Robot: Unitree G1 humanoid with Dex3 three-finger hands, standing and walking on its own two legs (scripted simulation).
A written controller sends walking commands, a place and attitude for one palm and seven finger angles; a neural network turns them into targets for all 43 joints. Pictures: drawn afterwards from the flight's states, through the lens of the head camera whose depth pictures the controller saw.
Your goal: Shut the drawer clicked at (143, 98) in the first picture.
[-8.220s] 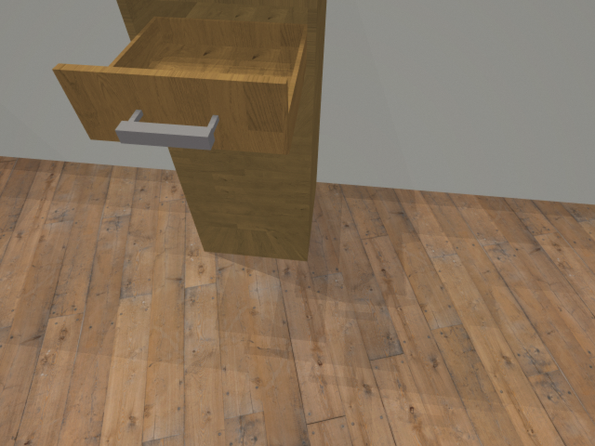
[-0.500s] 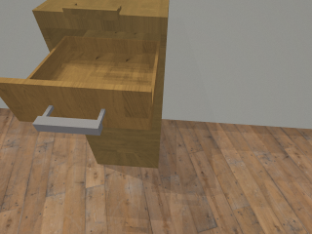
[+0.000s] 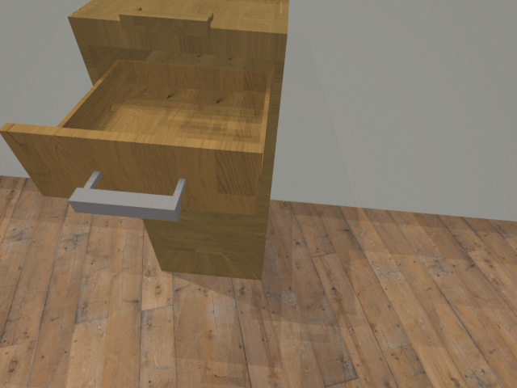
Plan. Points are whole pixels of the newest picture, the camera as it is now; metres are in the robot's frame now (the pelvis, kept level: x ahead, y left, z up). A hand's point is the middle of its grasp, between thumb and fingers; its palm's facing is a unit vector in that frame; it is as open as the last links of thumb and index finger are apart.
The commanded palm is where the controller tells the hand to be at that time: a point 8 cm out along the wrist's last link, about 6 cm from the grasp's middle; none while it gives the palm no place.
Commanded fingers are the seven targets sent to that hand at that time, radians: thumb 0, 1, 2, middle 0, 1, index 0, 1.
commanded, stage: shuffle to correct the standing spot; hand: left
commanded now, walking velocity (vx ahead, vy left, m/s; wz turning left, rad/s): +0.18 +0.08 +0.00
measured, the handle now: (132, 192) +0.36 +0.23 +0.12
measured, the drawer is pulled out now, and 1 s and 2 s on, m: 0.30 0.30 0.30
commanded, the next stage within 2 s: come to a stop and stand still in 0.18 s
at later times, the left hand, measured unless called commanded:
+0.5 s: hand out of the picture +0.06 +0.16 -0.18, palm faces +0.01 -0.98 -0.18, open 7.4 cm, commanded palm none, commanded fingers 0.00 0.90 0.90 -0.20 -0.30 -0.20 -0.30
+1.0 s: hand out of the picture +0.07 +0.20 -0.17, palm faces -0.03 -0.97 -0.25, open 7.4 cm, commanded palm none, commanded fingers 0.00 0.90 0.90 -0.20 -0.30 -0.20 -0.30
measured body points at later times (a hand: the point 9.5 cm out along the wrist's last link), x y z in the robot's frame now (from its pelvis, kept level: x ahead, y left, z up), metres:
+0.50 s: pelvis +0.06 +0.00 +0.00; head +0.08 +0.00 +0.45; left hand +0.06 +0.22 -0.16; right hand +0.03 -0.21 -0.17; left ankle +0.05 +0.11 -0.74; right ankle +0.03 -0.10 -0.74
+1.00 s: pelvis +0.02 +0.01 -0.01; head +0.01 +0.00 +0.44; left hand +0.07 +0.25 -0.15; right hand +0.06 -0.22 -0.16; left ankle +0.05 +0.11 -0.74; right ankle +0.03 -0.10 -0.74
